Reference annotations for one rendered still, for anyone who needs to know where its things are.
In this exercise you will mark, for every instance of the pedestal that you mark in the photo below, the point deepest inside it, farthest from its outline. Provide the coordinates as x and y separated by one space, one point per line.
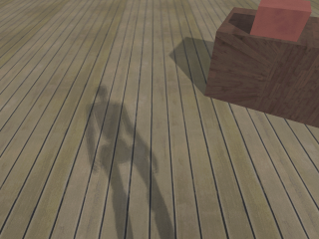
273 76

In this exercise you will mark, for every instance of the carton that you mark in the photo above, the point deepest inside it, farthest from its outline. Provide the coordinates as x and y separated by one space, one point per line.
281 19

